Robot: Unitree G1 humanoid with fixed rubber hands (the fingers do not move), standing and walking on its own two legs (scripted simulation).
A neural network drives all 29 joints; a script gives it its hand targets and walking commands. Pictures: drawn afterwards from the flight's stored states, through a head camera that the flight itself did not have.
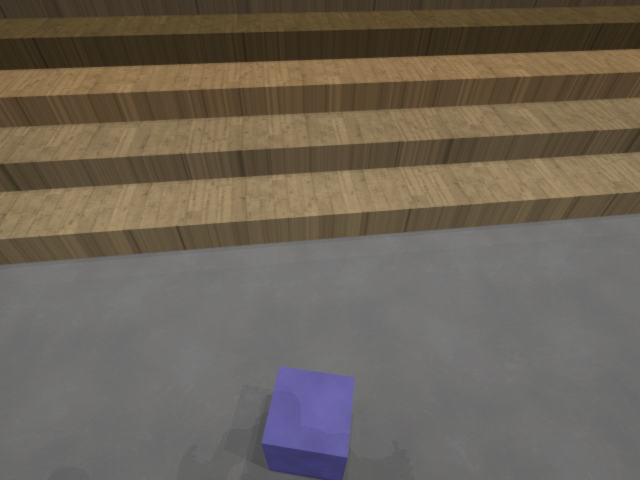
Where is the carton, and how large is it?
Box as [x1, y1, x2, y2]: [261, 366, 354, 479]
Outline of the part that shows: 279,366 261,442 269,469 322,479 342,479 347,457 354,377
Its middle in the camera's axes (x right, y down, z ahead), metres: -0.03 +0.51 +1.08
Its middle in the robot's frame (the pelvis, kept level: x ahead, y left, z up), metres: +0.43 +0.01 -0.66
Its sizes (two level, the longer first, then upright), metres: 0.210 0.200 0.250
